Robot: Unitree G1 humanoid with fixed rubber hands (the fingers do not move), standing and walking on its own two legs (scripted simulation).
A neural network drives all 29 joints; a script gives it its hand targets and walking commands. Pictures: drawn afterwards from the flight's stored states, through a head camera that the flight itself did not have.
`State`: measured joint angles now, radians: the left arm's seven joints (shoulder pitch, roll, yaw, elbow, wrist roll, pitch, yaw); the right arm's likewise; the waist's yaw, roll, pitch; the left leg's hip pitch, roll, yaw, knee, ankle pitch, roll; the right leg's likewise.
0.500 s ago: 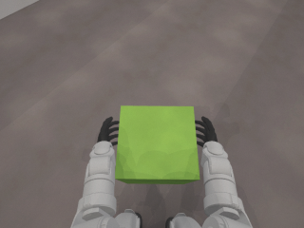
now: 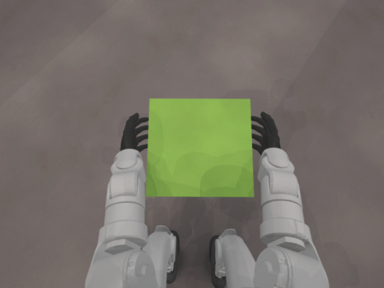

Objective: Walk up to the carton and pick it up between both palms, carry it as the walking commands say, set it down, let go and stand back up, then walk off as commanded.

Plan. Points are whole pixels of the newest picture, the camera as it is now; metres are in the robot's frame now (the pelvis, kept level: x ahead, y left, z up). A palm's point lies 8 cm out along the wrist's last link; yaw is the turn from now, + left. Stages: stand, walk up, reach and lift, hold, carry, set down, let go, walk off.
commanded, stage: set down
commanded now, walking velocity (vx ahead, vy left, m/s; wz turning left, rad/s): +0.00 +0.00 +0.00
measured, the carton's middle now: (198, 154) +0.41 +0.00 -0.14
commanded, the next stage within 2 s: none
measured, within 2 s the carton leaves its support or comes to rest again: neither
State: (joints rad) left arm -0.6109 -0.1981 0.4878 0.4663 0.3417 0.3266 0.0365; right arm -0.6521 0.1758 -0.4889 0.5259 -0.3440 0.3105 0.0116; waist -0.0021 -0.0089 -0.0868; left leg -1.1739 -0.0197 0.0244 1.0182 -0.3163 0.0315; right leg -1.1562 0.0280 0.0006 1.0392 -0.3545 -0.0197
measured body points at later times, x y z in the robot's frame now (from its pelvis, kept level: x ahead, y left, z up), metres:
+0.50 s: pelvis +0.00 -0.01 -0.08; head +0.21 +0.00 +0.32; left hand +0.43 +0.15 -0.15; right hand +0.43 -0.15 -0.14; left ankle +0.08 +0.10 -0.65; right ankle +0.06 -0.11 -0.65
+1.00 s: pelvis -0.03 +0.00 -0.16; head +0.22 +0.01 +0.22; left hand +0.45 +0.15 -0.23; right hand +0.46 -0.14 -0.23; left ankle +0.08 +0.10 -0.65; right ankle +0.06 -0.11 -0.65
